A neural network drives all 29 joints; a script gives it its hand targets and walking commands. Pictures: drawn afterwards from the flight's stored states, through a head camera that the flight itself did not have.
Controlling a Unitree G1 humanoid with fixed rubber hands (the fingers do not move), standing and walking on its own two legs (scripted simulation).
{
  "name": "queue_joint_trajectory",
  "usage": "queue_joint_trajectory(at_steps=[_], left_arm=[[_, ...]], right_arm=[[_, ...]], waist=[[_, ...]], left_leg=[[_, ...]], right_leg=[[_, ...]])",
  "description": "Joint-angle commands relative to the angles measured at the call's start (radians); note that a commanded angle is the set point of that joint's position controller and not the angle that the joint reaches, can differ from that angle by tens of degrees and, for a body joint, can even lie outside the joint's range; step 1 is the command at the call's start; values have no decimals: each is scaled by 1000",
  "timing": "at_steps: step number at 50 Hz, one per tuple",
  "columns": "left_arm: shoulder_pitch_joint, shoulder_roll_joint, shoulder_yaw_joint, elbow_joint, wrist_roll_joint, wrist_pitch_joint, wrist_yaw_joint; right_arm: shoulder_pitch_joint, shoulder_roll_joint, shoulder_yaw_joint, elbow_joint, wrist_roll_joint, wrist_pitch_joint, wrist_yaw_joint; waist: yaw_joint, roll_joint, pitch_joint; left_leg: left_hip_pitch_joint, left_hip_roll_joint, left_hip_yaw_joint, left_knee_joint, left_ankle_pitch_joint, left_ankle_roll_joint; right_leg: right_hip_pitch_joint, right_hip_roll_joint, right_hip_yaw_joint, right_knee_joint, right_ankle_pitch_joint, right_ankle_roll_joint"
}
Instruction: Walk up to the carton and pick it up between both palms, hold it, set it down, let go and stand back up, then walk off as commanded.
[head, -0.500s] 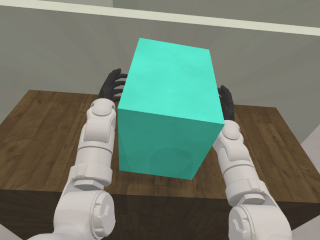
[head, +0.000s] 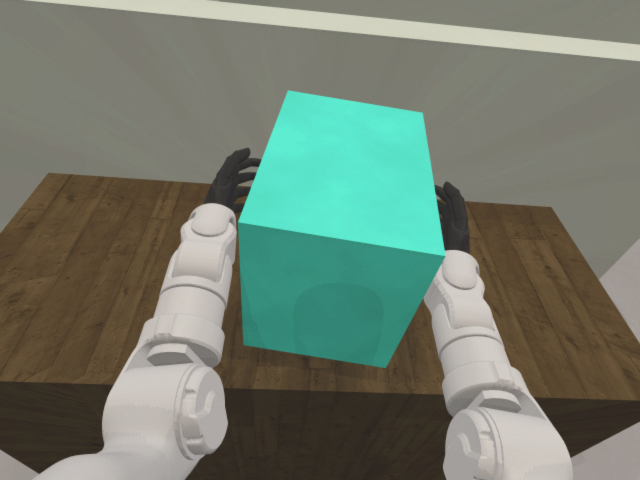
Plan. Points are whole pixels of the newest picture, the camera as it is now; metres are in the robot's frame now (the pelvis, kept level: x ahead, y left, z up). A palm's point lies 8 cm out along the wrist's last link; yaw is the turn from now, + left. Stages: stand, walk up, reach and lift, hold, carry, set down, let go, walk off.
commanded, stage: set down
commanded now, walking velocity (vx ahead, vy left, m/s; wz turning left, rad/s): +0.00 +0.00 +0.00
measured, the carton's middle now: (335, 225) +0.46 -0.06 +0.09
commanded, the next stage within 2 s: none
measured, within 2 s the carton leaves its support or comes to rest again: rests again in 1.34 s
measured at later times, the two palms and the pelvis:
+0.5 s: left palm (229, 216) +0.45 +0.09 +0.11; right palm (444, 252) +0.39 -0.20 +0.10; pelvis +0.02 +0.00 +0.00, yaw +0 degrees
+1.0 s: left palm (236, 229) +0.45 +0.08 +0.09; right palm (445, 267) +0.38 -0.21 +0.08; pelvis +0.01 +0.00 +0.00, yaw -1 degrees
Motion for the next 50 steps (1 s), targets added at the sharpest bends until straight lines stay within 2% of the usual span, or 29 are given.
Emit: queue_joint_trajectory(at_steps=[1, 2, 7, 8, 9, 11, 12, 13, 16, 18, 19, 22, 24, 26, 28, 29, 31, 32, 33, 35, 36, 37, 39, 41, 43, 45, 50], left_arm=[[-536, -552, -302, -6, -64, -30, -148], [-541, -551, -297, 7, -62, -32, -147], [-527, -552, -284, 24, -65, -51, -143], [-539, -563, -299, 20, -76, -58, -142], [-525, -557, -291, 23, -78, -63, -144], [-522, -556, -295, 36, -76, -69, -144], [-527, -533, -272, 61, -69, -70, -150], [-523, -551, -296, 32, -79, -79, -150], [-555, -560, -312, 27, -94, -97, -149], [-538, -555, -304, 24, -92, -100, -146], [-538, -544, -288, 59, -77, -97, -152], [-503, -546, -280, 71, -77, -95, -159], [-528, -562, -305, 55, -87, -107, -160], [-519, -566, -312, 53, -91, -116, -156], [-529, -569, -306, 46, -94, -127, -148], [-506, -560, -285, 82, -78, -126, -153], [-506, -564, -295, 84, -86, -132, -152], [-525, -566, -300, 73, -86, -139, -151], [-513, -567, -278, 81, -80, -139, -149], [-539, -570, -292, 77, -84, -152, -149], [-504, -569, -277, 100, -72, -153, -150], [-510, -559, -276, 115, -70, -153, -150], [-525, -564, -288, 88, -73, -167, -149], [-528, -567, -288, 100, -80, -182, -143], [-504, -557, -253, 149, -58, -183, -144], [-514, -551, -246, 148, -57, -191, -148], [-542, -538, -226, 183, -45, -224, -150]], right_arm=[[-751, 450, 298, -212, -14, -105, 121], [-743, 438, 290, -200, -21, -102, 122], [-752, 463, 316, -235, -23, -101, 124], [-765, 470, 306, -240, -26, -107, 122], [-765, 475, 319, -256, -25, -107, 123], [-749, 478, 326, -257, -27, -104, 120], [-723, 481, 309, -221, -35, -92, 118], [-729, 494, 316, -254, -33, -99, 119], [-707, 500, 317, -240, -47, -100, 117], [-686, 508, 313, -220, -50, -93, 120], [-664, 497, 283, -190, -62, -87, 117], [-666, 495, 285, -228, -69, -94, 119], [-663, 509, 287, -214, -68, -98, 115], [-658, 515, 295, -224, -68, -106, 117], [-664, 525, 303, -230, -73, -112, 122], [-657, 522, 301, -212, -78, -108, 121], [-673, 519, 302, -218, -77, -116, 124], [-668, 518, 288, -207, -86, -119, 126], [-663, 517, 293, -210, -84, -118, 126], [-651, 525, 277, -181, -96, -122, 129], [-653, 521, 283, -201, -102, -129, 128], [-655, 513, 274, -207, -100, -133, 126], [-631, 546, 270, -168, -108, -137, 129], [-640, 540, 268, -186, -109, -150, 134], [-633, 530, 249, -151, -124, -152, 138], [-631, 534, 238, -140, -138, -151, 136], [-625, 551, 201, -115, -174, -173, 141]], waist=[[-24, 103, -504], [-14, 104, -490], [1, 62, -522], [-14, 72, -541], [2, 58, -555], [-2, 53, -566], [-3, 58, -521], [-5, 60, -562], [-22, 87, -585], [-17, 81, -590], [-38, 83, -534], [-22, 72, -554], [-49, 80, -567], [-35, 95, -595], [-25, 84, -611], [-20, 82, -569], [-20, 93, -573], [-31, 93, -579], [-18, 97, -572], [-39, 82, -589], [-22, 82, -588], [-29, 82, -573], [-24, 88, -602], [-22, 106, -622], [-17, 91, -563], [-21, 69, -544], [-16, 84, -554]], left_leg=[[20, -64, 97, -12, 493, -85], [13, -62, 93, -12, 496, -85], [-27, -69, 103, -13, 484, -80], [-25, -69, 98, -10, 490, -85], [-28, -68, 95, -4, 506, -79], [-49, -71, 96, -11, 486, -77], [-77, -77, 101, -24, 445, -74], [-65, -74, 101, -18, 470, -76], [-53, -75, 97, -5, 504, -85], [-42, -71, 95, 0, 527, -85], [-62, -71, 97, -11, 490, -89], [-53, -68, 98, -14, 514, -82], [-33, -65, 94, 1, 550, -93], [-32, -68, 92, 13, 591, -98], [-40, -67, 91, 19, 605, -95], [-64, -68, 92, 6, 563, -91], [-71, -68, 95, 4, 562, -93], [-66, -65, 91, 10, 566, -98], [-60, -68, 98, 5, 559, -95], [-38, -60, 89, 12, 592, -101], [-49, -63, 92, 11, 587, -98], [-61, -66, 97, 2, 557, -96], [-76, -66, 100, 6, 568, -98], [-71, -66, 101, 10, 575, -100], [-78, -60, 97, 3, 564, -96], [-125, -65, 100, -18, 508, -89], [-135, -64, 110, -24, 478, -90]], right_leg=[[259, 119, -84, 85, 302, -18], [244, 121, -87, 78, 274, -19], [292, 119, -76, 99, 351, -9], [288, 121, -76, 106, 364, -14], [295, 118, -70, 112, 382, -7], [312, 116, -70, 116, 412, -9], [325, 105, -59, 109, 397, -9], [330, 110, -63, 120, 428, -7], [315, 109, -63, 129, 451, -7], [311, 110, -58, 128, 460, -9], [306, 112, -62, 117, 437, -12], [311, 113, -65, 122, 453, -7], [297, 118, -65, 127, 474, -9], [291, 120, -67, 131, 490, -10], [291, 120, -65, 136, 506, -10], [303, 115, -61, 134, 480, -10], [305, 116, -63, 141, 473, -9], [296, 122, -66, 138, 471, -11], [297, 114, -58, 136, 476, -10], [280, 123, -68, 137, 473, -10], [283, 123, -69, 136, 473, -11], [278, 124, -67, 130, 463, -7], [308, 117, -61, 148, 505, -14], [282, 117, -61, 144, 489, -12], [276, 117, -67, 136, 459, -14], [304, 114, -62, 133, 454, -10], [291, 109, -63, 139, 449, -9]])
